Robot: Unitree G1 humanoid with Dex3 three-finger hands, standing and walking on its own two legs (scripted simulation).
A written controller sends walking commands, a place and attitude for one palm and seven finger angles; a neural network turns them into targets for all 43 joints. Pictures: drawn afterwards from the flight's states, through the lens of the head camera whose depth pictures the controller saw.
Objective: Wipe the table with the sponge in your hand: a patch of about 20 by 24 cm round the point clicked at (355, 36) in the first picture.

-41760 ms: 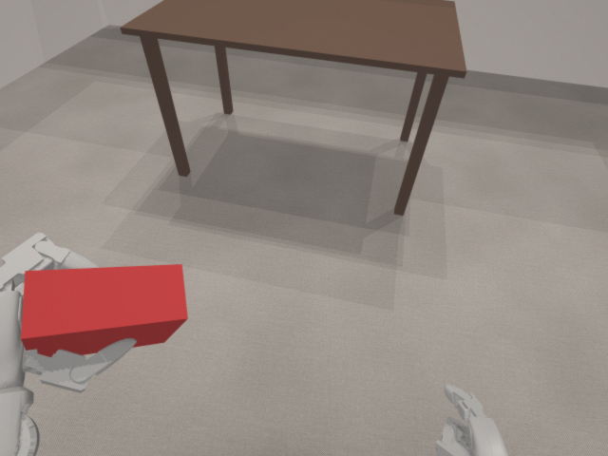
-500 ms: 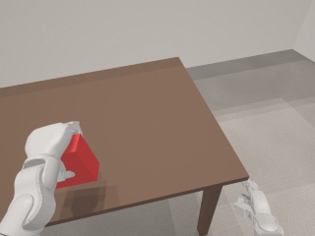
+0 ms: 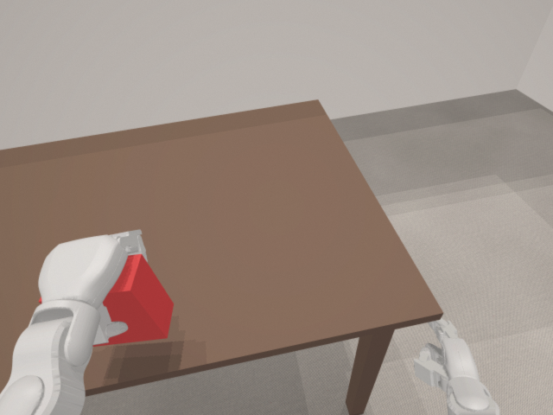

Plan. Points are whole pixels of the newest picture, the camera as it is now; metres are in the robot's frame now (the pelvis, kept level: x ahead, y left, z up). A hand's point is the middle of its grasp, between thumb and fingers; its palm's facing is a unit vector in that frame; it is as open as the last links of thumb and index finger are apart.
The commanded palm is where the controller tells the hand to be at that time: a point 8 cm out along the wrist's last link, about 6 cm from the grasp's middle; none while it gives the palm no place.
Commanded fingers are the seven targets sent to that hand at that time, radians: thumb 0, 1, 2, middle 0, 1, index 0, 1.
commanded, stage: bring the sponge back beside the body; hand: left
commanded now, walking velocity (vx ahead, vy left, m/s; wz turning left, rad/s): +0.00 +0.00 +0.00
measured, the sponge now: (121, 310) +0.21 +0.27 +0.06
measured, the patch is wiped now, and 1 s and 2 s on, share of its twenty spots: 0.95 0.95 0.95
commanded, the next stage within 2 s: step back with the hand held close in 0.92 s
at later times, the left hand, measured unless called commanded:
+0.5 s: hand (81, 298) +0.19 +0.29 +0.12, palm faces +0.10 -0.06 -0.99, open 9.8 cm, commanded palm +0.16 +0.27 +0.19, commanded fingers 0.00 0.10 1.30 -1.20 -1.60 -1.20 -1.60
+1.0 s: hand (83, 305) +0.18 +0.29 +0.11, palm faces +0.07 -0.13 -0.99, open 9.8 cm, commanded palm +0.15 +0.28 +0.19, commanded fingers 0.00 0.10 1.30 -1.20 -1.60 -1.20 -1.60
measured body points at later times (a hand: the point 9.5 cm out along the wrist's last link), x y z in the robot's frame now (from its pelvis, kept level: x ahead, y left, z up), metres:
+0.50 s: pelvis +0.00 +0.00 +0.00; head -0.02 -0.04 +0.45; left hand +0.18 +0.29 +0.18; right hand +0.26 -0.21 -0.07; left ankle +0.04 +0.14 -0.74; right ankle -0.02 -0.13 -0.74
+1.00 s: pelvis +0.00 +0.00 +0.00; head -0.02 -0.04 +0.45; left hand +0.17 +0.29 +0.17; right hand +0.26 -0.21 -0.07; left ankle +0.04 +0.14 -0.74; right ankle -0.02 -0.13 -0.74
